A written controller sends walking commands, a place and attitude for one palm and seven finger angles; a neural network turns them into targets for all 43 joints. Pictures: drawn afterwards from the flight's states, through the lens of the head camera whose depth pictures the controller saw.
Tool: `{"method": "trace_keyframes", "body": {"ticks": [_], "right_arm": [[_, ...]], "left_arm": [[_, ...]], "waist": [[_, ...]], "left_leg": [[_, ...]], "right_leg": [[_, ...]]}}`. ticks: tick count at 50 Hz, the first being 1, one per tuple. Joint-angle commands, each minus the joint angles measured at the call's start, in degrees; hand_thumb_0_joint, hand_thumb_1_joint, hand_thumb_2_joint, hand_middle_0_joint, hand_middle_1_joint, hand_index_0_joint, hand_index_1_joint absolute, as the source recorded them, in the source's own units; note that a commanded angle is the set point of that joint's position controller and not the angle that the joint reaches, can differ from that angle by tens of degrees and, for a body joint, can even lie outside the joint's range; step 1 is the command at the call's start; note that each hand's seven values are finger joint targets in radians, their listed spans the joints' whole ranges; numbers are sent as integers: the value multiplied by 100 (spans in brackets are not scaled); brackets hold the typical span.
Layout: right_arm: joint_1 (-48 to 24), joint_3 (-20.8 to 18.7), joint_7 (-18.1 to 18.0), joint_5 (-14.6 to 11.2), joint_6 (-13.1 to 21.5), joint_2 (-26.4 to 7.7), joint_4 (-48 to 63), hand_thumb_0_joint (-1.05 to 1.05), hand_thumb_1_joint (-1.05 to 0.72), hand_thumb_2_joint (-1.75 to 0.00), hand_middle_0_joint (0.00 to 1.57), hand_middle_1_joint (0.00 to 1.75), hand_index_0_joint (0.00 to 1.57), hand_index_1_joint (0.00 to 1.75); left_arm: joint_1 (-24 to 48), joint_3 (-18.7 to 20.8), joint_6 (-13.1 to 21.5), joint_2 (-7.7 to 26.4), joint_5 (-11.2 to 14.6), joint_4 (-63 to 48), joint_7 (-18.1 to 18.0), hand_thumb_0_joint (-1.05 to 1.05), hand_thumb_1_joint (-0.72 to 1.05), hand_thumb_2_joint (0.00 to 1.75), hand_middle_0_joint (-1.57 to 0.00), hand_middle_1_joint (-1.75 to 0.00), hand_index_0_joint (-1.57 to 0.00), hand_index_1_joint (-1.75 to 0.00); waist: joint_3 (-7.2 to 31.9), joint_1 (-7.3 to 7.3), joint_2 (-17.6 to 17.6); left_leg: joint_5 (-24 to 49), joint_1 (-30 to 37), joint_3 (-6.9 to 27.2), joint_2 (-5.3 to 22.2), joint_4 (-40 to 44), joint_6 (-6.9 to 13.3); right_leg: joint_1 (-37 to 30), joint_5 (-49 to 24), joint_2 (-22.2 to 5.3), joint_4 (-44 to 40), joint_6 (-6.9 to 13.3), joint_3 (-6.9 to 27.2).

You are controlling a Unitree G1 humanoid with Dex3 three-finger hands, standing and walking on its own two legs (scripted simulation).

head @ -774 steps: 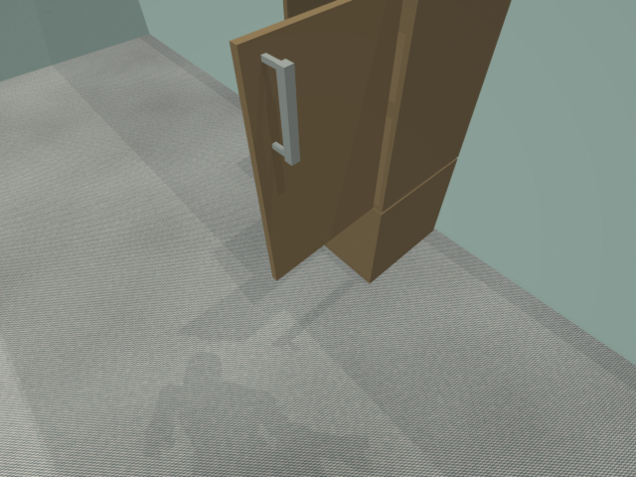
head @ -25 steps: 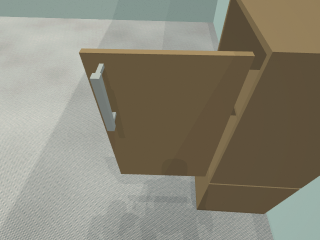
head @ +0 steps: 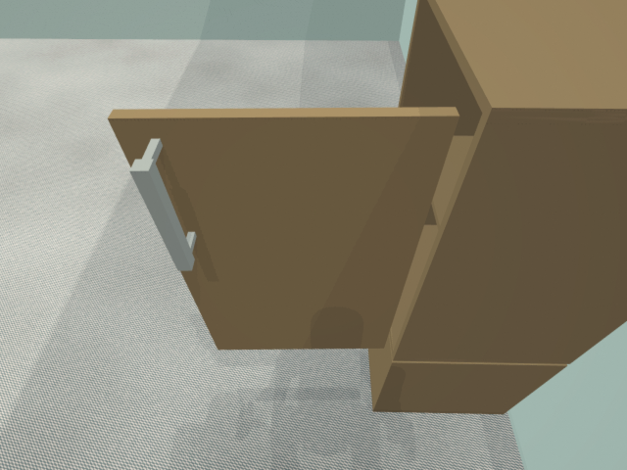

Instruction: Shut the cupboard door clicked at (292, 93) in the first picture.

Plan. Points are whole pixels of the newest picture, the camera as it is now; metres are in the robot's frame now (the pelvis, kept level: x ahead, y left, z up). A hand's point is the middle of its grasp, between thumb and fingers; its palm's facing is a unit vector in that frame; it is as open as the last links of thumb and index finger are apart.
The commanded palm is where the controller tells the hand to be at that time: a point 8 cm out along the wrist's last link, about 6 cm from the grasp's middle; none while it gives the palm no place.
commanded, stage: come to a stop and stand still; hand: left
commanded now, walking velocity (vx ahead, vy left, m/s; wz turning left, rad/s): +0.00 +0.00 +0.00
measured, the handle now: (171, 210) +0.38 +0.20 +0.14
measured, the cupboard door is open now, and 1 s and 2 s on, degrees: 92 92 92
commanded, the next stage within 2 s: look again from close up in 0.58 s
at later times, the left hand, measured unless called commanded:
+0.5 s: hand out of the picture +0.00 +0.17 -0.17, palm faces +0.01 -0.97 -0.23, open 7.4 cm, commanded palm none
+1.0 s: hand out of the picture +0.00 +0.16 -0.17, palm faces +0.01 -0.97 -0.23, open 7.4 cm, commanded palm none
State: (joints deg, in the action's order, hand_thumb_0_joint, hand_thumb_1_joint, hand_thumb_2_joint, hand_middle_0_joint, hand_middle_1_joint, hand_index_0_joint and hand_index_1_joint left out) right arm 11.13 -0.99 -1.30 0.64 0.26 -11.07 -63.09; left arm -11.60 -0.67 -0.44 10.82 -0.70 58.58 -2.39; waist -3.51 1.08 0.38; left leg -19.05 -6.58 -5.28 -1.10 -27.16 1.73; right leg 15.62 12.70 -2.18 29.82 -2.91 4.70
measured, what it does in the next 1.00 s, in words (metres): stands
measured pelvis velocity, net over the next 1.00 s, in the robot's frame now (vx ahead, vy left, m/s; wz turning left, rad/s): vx -0.02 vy -0.02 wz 0.01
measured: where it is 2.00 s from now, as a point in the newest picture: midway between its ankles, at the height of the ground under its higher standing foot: outside the picture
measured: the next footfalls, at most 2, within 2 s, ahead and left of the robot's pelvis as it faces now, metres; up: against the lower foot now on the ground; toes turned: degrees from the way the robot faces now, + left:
none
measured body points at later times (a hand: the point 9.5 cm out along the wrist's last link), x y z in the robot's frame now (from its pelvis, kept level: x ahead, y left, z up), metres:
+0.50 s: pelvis -0.02 -0.02 +0.00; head +0.00 -0.02 +0.45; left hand +0.00 +0.22 -0.15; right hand -0.01 -0.24 -0.16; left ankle -0.05 +0.09 -0.74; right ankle +0.04 -0.15 -0.74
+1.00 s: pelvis -0.02 -0.02 +0.00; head +0.00 -0.03 +0.45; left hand +0.00 +0.21 -0.15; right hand -0.02 -0.24 -0.16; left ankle -0.05 +0.09 -0.74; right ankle +0.04 -0.15 -0.74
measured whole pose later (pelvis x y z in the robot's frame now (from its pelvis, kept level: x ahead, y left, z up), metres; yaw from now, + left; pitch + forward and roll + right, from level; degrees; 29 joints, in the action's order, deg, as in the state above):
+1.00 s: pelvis -0.02 -0.02 +0.00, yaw +1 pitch -2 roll +1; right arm 14.4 -0.7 -1.2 0.3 0.5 -8.5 -66.2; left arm -14.7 -0.1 0.3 9.3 -0.9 61.9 -2.3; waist -3.6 0.7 0.0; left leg -15.6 -7.2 -4.4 -0.3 -24.3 0.5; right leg 15.7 9.3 -1.5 26.4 -1.7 3.7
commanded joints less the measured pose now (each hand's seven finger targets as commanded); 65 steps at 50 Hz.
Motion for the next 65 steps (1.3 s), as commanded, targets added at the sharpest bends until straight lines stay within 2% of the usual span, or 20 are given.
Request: {"method": "trace_keyframes", "body": {"ticks": [1, 5, 22, 31, 32, 35, 37, 40, 42, 45, 51, 53, 57, 60, 62, 63, 64, 65], "right_arm": [[245, -123, -3, 8, 88, -612, 153, 0, -90, -90, 20, 30, 20, 30], [250, -116, 8, -1, 78, -622, 95, 0, -90, -90, 20, 30, 20, 30], [526, -82, 23, -13, 58, -464, -139, 0, -90, -90, 20, 30, 20, 30], [667, -80, 14, -22, 76, -367, -185, 0, -90, -90, 20, 30, 20, 30], [664, -77, 10, -18, 83, -382, -186, 0, -90, -90, 20, 30, 20, 30], [690, -78, 9, -17, 84, -370, -196, 0, -90, -90, 20, 30, 20, 30], [699, -81, 5, -19, 88, -350, -188, 0, -90, -90, 20, 30, 20, 30], [738, -81, 3, -21, 97, -349, -195, 0, -90, -90, 20, 30, 20, 30], [722, -84, -2, -18, 104, -340, -193, 0, -90, -90, 20, 30, 20, 30], [724, -83, 2, -22, 91, -341, -179, 0, -90, -90, 20, 30, 20, 30], [743, -87, -1, -21, 94, -314, -176, 0, -90, -90, 20, 30, 20, 30], [687, -85, 2, -17, 87, -325, -169, 0, -90, -90, 20, 30, 20, 30], [705, -78, 1, -13, 91, -334, -165, 0, -90, -90, 20, 30, 20, 30], [703, -86, -3, -18, 111, -381, -153, 0, -90, -90, 20, 30, 20, 30], [688, -84, -9, -16, 115, -355, -153, 0, -90, -90, 20, 30, 20, 30], [342, -74, 22, -65, 217, -559, 317, 0, -90, -90, 20, 30, 20, 30], [677, -331, -645, 3, 1314, -1890, 2145, 0, -90, -90, 20, 30, 20, 30], [34, -89, -587, -243, 1649, -811, 2289, 0, -90, -90, 20, 30, 20, 30]], "left_arm": [[-266, 165, 126, 743, 17, -190, -42, 0, 90, 90, -20, -30, -20, -30], [-289, 167, 154, 769, 17, -134, -38, 0, 90, 90, -20, -30, -20, -30], [-471, 162, 160, 633, 13, 71, -22, 0, 90, 90, -20, -30, -20, -30], [-585, 168, 170, 559, 12, 133, -22, 0, 90, 90, -20, -30, -20, -30], [-590, 170, 170, 531, 10, 141, -22, 0, 90, 90, -20, -30, -20, -30], [-591, 180, 178, 542, 7, 138, -28, 0, 90, 90, -20, -30, -20, -30], [-602, 174, 167, 510, 5, 136, -26, 0, 90, 90, -20, -30, -20, -30], [-596, 184, 178, 511, 2, 140, -29, 0, 90, 90, -20, -30, -20, -30], [-622, 182, 174, 495, 2, 143, -27, 0, 90, 90, -20, -30, -20, -30], [-602, 191, 180, 519, -2, 146, -27, 0, 90, 90, -20, -30, -20, -30], [-580, 191, 177, 518, 1, 134, -23, 0, 90, 90, -20, -30, -20, -30], [-568, 202, 176, 522, -7, 135, -21, 0, 90, 90, -20, -30, -20, -30], [-553, 197, 168, 512, -8, 134, -14, 0, 90, 90, -20, -30, -20, -30], [-561, 219, 194, 545, -8, 133, -14, 0, 90, 90, -20, -30, -20, -30], [-547, 211, 189, 521, -4, 133, -14, 0, 90, 90, -20, -30, -20, -30], [-1041, 191, 234, 602, -44, 400, -219, 0, 90, 90, -20, -30, -20, -30], [4298, 2797, 1751, 4187, 568, -8902, -213, 0, 90, 90, -20, -30, -20, -30], [153, 415, 1250, 1004, 701, -7244, -187, 0, 90, 90, -22, -32, -22, -32]], "waist": [[284, -46, -127], [231, -36, -226], [-26, -36, -161], [-5, -48, -154], [-20, -52, -68], [-52, -51, -151], [-44, -53, -22], [-25, -42, -139], [32, -66, -12], [-57, -51, -182], [4, -44, -97], [-135, -61, -90], [-107, -57, -51], [61, -46, -148], [83, -57, -31], [726, -223, -297], [2795, 603, -46], [3417, -108, 1920]], "left_leg": [[1379, -52, 590, 642, 587, -61], [1135, -50, 591, 621, 616, -76], [477, -236, 644, 608, 866, -74], [512, -296, 655, 625, 876, -66], [545, -303, 662, 619, 875, -67], [565, -330, 657, 620, 848, -74], [557, -315, 665, 643, 893, -67], [656, -316, 661, 642, 867, -66], [694, -282, 661, 651, 862, -61], [615, -324, 654, 635, 846, -68], [647, -253, 668, 657, 887, -64], [522, -348, 669, 640, 898, -71], [512, -341, 676, 663, 943, -62], [756, -206, 659, 647, 857, -60], [834, -193, 659, 674, 876, -67], [1678, -417, 428, 933, -172, -143], [2488, 690, 586, 497, 96, -13], [2794, 601, 170, 121, 100, -128]], "right_leg": [[-249, -1364, -375, -405, 396, 230], [-199, -1281, -406, -534, 401, 298], [-14, -252, -344, -904, 391, 293], [-68, -309, -345, -877, 403, 247], [-51, -354, -344, -859, 401, 246], [-34, -379, -349, -842, 408, 274], [-37, -392, -328, -823, 399, 224], [-62, -522, -341, -788, 408, 241], [-98, -562, -335, -770, 397, 198], [-32, -477, -351, -804, 400, 238], [-65, -472, -339, -811, 402, 211], [3, -344, -336, -857, 394, 237], [-10, -340, -315, -840, 393, 214], [-76, -609, -341, -792, 409, 246], [-114, -694, -325, -761, 408, 207], [-794, -2490, -566, -274, 374, 6], [-1252, -1883, 52, 410, 374, -287], [-666, -870, 298, 171, 461, -736]]}}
